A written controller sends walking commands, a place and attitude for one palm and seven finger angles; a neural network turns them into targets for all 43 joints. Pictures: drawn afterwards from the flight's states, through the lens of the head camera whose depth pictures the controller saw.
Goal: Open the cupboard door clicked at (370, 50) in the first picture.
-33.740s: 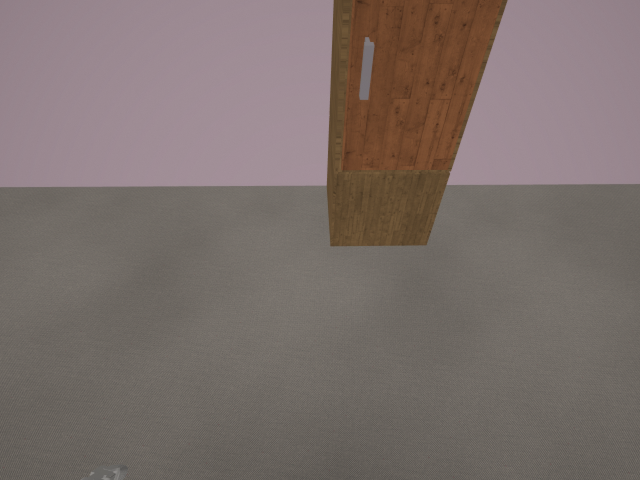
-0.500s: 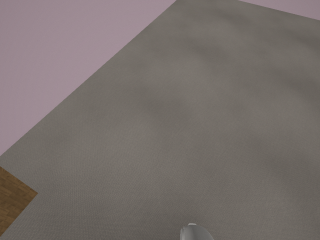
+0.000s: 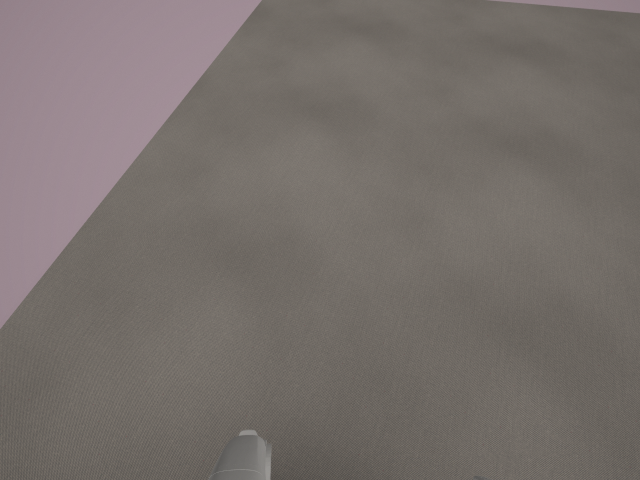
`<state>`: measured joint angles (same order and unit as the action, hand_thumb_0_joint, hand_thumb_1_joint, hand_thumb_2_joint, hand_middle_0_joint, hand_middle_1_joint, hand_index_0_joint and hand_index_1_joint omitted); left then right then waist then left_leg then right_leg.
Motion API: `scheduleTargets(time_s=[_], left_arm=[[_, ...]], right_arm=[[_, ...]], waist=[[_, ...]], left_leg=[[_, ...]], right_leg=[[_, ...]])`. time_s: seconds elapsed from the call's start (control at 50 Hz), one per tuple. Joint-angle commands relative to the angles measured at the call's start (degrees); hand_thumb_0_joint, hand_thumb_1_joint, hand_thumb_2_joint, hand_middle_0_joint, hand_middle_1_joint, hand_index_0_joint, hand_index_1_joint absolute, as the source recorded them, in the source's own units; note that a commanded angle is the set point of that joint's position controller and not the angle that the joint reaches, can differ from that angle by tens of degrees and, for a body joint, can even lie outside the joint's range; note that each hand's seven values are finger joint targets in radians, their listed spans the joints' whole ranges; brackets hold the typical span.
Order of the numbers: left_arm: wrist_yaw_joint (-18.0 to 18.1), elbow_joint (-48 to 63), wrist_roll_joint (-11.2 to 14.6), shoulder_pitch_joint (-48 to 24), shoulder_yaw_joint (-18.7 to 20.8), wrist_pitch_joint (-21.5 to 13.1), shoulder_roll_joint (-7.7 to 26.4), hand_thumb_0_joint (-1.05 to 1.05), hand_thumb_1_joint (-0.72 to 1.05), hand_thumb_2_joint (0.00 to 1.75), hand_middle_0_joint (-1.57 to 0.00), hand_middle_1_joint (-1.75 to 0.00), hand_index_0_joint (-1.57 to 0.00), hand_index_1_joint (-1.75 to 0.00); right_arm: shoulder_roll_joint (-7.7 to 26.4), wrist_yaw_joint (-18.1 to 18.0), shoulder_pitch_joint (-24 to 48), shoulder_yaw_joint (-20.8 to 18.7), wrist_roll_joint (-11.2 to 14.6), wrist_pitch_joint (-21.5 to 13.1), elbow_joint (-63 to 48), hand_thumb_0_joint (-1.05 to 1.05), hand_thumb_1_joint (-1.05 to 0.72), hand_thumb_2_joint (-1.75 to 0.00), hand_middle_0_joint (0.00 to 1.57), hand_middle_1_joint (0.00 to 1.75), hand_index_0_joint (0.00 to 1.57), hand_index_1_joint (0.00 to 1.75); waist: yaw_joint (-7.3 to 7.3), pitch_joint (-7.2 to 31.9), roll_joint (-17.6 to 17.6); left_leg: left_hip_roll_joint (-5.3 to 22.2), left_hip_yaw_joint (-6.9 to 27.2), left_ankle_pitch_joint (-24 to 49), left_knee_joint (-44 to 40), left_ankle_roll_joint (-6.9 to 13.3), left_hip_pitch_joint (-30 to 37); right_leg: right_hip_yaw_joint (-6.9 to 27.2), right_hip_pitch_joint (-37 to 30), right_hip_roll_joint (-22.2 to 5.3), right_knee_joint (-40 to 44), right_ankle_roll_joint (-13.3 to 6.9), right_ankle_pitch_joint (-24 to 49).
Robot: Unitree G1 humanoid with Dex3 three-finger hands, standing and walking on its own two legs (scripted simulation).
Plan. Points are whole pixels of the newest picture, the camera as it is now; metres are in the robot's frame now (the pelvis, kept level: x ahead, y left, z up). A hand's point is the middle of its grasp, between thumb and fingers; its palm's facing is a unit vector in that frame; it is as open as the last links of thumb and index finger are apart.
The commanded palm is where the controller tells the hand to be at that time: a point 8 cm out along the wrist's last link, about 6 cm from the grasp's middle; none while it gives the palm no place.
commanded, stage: walk to a spot facing it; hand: left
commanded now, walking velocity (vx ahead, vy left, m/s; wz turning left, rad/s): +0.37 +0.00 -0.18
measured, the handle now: out of the picture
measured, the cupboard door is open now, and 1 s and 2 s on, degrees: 41 41 41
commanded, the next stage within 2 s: turn to face it in 0.54 s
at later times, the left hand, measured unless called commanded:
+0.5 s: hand (214, 353) +0.33 +0.21 -0.17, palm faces -0.13 -0.97 -0.18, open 7.4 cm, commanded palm none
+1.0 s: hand (294, 247) +0.56 +0.09 -0.17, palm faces -0.13 -0.98 -0.18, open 7.1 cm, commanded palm none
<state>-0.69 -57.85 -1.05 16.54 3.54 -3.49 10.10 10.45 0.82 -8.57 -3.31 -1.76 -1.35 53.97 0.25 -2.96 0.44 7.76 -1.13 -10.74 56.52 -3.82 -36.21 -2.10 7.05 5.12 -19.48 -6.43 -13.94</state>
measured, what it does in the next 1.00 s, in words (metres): walks ahead: left foot, then right foot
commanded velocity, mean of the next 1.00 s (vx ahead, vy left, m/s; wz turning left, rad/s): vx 0.19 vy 0.00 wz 0.00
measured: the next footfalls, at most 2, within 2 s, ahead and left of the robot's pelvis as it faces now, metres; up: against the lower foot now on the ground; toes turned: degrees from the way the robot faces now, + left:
left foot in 0.24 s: +0.28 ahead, +0.14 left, +0.00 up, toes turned +1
right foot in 0.68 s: +0.42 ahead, -0.15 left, +0.00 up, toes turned -23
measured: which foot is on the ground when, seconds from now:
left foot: up 0.00-0.22, down 0.24-0.68, up 0.70-1.00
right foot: down 0.00-0.24, up 0.26-0.66, down 0.68-1.00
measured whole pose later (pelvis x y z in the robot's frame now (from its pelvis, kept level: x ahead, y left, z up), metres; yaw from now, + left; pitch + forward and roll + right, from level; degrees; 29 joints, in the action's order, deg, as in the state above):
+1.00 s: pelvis +0.43 -0.06 -0.01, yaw -8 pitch +0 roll +0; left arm 1.1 -55.7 -1.0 7.5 2.9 -2.4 9.8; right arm 8.5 0.2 -14.4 -2.4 -1.2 1.3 59.9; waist -2.1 -3.5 -1.3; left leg 4.8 -6.2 -19.0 47.5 -2.8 -28.4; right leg -14.7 8.5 -2.1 -26.6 -2.7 -18.0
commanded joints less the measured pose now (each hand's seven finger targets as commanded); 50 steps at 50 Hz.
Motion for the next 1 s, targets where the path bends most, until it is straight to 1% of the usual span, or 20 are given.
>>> scheduleTargets(time_s=[0.0,0.1,0.14,0.16,0.18,0.2,0.22,0.24,0.28,0.32,0.38,0.56,0.6,0.62,0.64,0.66,0.68,0.72,0.8,0.98], left_arm=[[0.88,0.6,0.33,7.54,0.84,-2.09,6.53,0.0,0.9,0.9,-0.2,-0.3,-0.2,-0.3],[1.73,-1.63,0.14,10.15,0.31,-1.77,7.02,0.0,0.9,0.9,-0.2,-0.3,-0.2,-0.3],[1.9,-2.08,0.09,9.14,0.53,-1.84,7.98,0.0,0.9,0.9,-0.2,-0.3,-0.2,-0.3],[1.96,-1.84,0.4,7.76,0.89,-1.81,8.74,0.0,0.9,0.9,-0.2,-0.3,-0.2,-0.3],[1.88,-1.66,0.73,7.48,0.99,-1.76,8.15,0.0,0.9,0.9,-0.2,-0.3,-0.2,-0.3],[1.49,-0.96,1.21,10.49,0.87,-1.67,5.1,0.0,0.9,0.9,-0.2,-0.3,-0.2,-0.3],[1.06,0.3,1.08,9.78,0.33,-2.23,4.35,0.0,0.9,0.9,-0.2,-0.3,-0.2,-0.3],[1.13,1.51,0.55,6.88,0.11,-1.7,4.84,0.0,0.9,0.9,-0.2,-0.3,-0.2,-0.3],[0.29,1.61,-0.47,1.92,0.74,-0.63,3.81,0.0,0.9,0.9,-0.2,-0.3,-0.2,-0.3],[-0.58,0.85,-1.02,4.06,0.54,0.94,1.4,0.0,0.9,0.9,-0.2,-0.3,-0.2,-0.3],[-1.13,1.4,-0.91,2.96,0.49,2.31,0.15,0.0,0.9,0.9,-0.2,-0.3,-0.2,-0.3],[-2.14,6.81,-0.79,-11.14,0.64,2.45,2.51,0.0,0.9,0.9,-0.2,-0.3,-0.2,-0.3],[-1.87,5.53,-0.63,-5.89,0.86,1.95,4.5,0.0,0.9,0.9,-0.2,-0.3,-0.2,-0.3],[-1.45,2.76,-0.76,2.91,1.32,1.14,6.68,0.0,0.9,0.9,-0.2,-0.3,-0.2,-0.3],[-0.27,0.09,-1.13,11.61,2.73,0.28,12.62,0.0,0.9,0.9,-0.2,-0.3,-0.2,-0.3],[0.36,-1.18,0.17,14.57,3.04,0.21,16.81,0.0,0.9,0.9,-0.2,-0.3,-0.2,-0.3],[1.13,-0.49,0.65,10.93,2.48,0.15,16.02,0.0,0.9,0.9,-0.2,-0.3,-0.2,-0.3],[1.73,1.51,0.63,1.69,0.76,0.33,10.89,0.0,0.9,0.9,-0.2,-0.3,-0.2,-0.3],[1.81,2.75,0.26,-5.4,-0.8,-0.31,6.34,0.0,0.9,0.9,-0.2,-0.3,-0.2,-0.3],[2.41,4.0,-0.12,-3.85,1.62,1.31,8.86,0.0,0.9,0.9,-0.2,-0.3,-0.2,-0.3]], right_arm=[[3.52,0.1,5.23,-0.18,0.46,-1.19,-4.62,0.0,-0.9,-0.9,0.2,0.3,0.2,0.3],[2.8,0.53,10.3,0.19,0.84,-1.76,-5.59,0.0,-0.9,-0.9,0.2,0.3,0.2,0.3],[3.87,0.05,5.93,-0.19,0.68,-2.11,-3.95,0.0,-0.9,-0.9,0.2,0.3,0.2,0.3],[4.92,-0.52,-1.48,-0.46,0.46,-2.35,-1.61,0.0,-0.9,-0.9,0.2,0.3,0.2,0.3],[7.58,-1.14,-10.09,-1.09,0.07,-2.55,1.04,0.0,-0.9,-0.9,0.2,0.3,0.2,0.3],[13.77,-1.76,-17.75,-2.61,-1.07,-2.85,2.73,0.0,-0.9,-0.9,0.2,0.3,0.2,0.3],[15.69,-1.86,-22.18,-2.61,-0.61,-2.35,3.38,0.0,-0.9,-0.9,0.2,0.3,0.2,0.3],[14.73,-1.86,-17.37,-2.23,-0.02,-1.82,1.85,0.0,-0.9,-0.9,0.2,0.3,0.2,0.3],[7.59,-1.95,-10.01,-0.89,-0.08,-2.54,0.39,0.0,-0.9,-0.9,0.2,0.3,0.2,0.3],[5.24,-2.22,-9.02,-0.13,-0.02,-3.55,0.89,0.0,-0.9,-0.9,0.2,0.3,0.2,0.3],[5.81,-2.08,-10.15,-0.18,0.3,-3.87,2.31,0.0,-0.9,-0.9,0.2,0.3,0.2,0.3],[8.31,-1.73,-16.55,-0.36,-0.21,-2.6,4.46,0.0,-0.9,-0.9,0.2,0.3,0.2,0.3],[9.61,-1.82,-16.04,-0.34,0.05,-2.27,4.36,0.0,-0.9,-0.9,0.2,0.3,0.2,0.3],[9.67,-1.66,-14.98,-0.12,0.53,-2.24,4.07,0.0,-0.9,-0.9,0.2,0.3,0.2,0.3],[6.29,-0.95,-15.09,0.45,1.54,-2.35,3.25,0.0,-0.9,-0.9,0.2,0.3,0.2,0.3],[3.86,-1.48,-15.57,0.79,1.95,-2.33,2.07,0.0,-0.9,-0.9,0.2,0.3,0.2,0.3],[5.43,-1.72,-13.89,0.46,1.88,-1.82,3.07,0.0,-0.9,-0.9,0.2,0.3,0.2,0.3],[3.51,-1.94,-12.2,0.53,1.38,-0.77,4.58,0.0,-0.9,-0.9,0.2,0.3,0.2,0.3],[-0.42,-1.58,-17.75,1.5,1.12,1.6,7.82,0.0,-0.9,-0.9,0.2,0.3,0.2,0.3],[1.45,-0.12,-6.3,0.53,0.62,1.89,1.52,0.0,-0.9,-0.9,0.2,0.3,0.2,0.3]], waist=[[1.92,0.28,-4.56],[2.28,-2.28,-6.68],[-0.49,-0.35,-4.62],[-3.97,2.96,-4.3],[-7.19,7.33,-3.09],[-8.8,14.07,8.61],[-8.22,15.98,13.64],[-6.28,9.88,6.95],[-3.13,-0.67,7.71],[-0.37,-0.31,6.28],[0.91,1.43,5.89],[-1.64,-2.49,6.16],[1.42,1.01,4.69],[5.61,5.73,1.3],[8.88,12.2,-11.31],[7.87,16.37,-18.42],[7.19,15.5,-12.28],[2.66,6.98,-7.58],[-3.15,3.79,-6.83],[-0.91,2.72,-7.79]], left_leg=[[-0.69,-1.03,1.73,-6.28,0.34,-6.41],[-3.72,-3.44,-0.09,-16.21,2.5,0.45],[-6.58,-5.37,-1.03,-21.14,3.76,10.93],[-8.35,-6.68,1.78,-25.19,4.57,20.39],[-5.28,-3.47,5.52,-26.95,6.12,36.05],[10.56,17.57,4.53,-28.3,12.37,50.08],[20.82,29.92,6.92,-37.14,17.82,51.17],[22.34,30.75,-3.59,-40.3,18.66,41.2],[16.68,21.63,-12.77,-45.33,14.42,26.58],[12.86,10.6,-5.23,-45.98,12.04,24.31],[10.16,-0.53,2.74,-46.03,11.12,22.93],[10.91,-8.08,11.53,-41.62,9.5,28.6],[10.39,-10.28,24.95,-31.25,8.03,29.72],[7.33,-12.27,28.25,-19.36,6.07,25.36],[1.26,-15.19,11.36,-3.01,3.4,10.97],[-5.36,-9.97,-26.27,13.99,1.54,1.17],[-2.79,-1.85,-23.28,17.75,2.12,1.25],[0.04,1.24,-15.51,16.75,2.02,2.64],[-0.9,-0.86,-9.34,3.17,1.06,11.34],[-2.98,-5.77,-6.34,-15.62,1.82,10.16]], right_leg=[[12.83,-9.64,-17.13,5.71,-5.61,26.01],[12.49,-11.2,-17.45,3.36,-4.27,37.13],[11.43,-9.14,-16.93,-2.31,-3.34,45.46],[8.99,-6.92,-14.81,-8.33,-1.78,47.32],[8.61,2.34,-13.19,-18.55,-0.05,39.36],[4.19,17.02,-6.42,-35.61,2.45,15.77],[2.52,23.42,-1.38,-53.04,2.52,-16.21],[4.74,27.46,-5.05,-59.51,2.45,-16.51],[5.39,30.33,-9.69,-60.13,3.46,-7.38],[4.36,28.12,-11.06,-54.39,4.38,-3.64],[1.69,24.33,-12.02,-42.64,5.46,-0.41],[-5.12,19.27,-8.47,-19.75,4.34,3.14],[-6.92,9.54,-6.06,-15.17,2.61,0.87],[-6.25,-3.88,-5.29,-10.79,1.37,3.83],[9.7,-19.56,-18.56,-7.62,-2.27,11.46],[26.92,-25.41,-32.12,-3.17,-8.66,30.55],[23.49,-19.07,-31.3,-1.68,-9.33,30.54],[12.74,-5.36,-27.67,0.27,-5.89,29.28],[-2.56,5.53,-22.42,2.74,-2.02,33.69],[-6.75,-2.56,-25.26,-5.65,-0.46,33.53]])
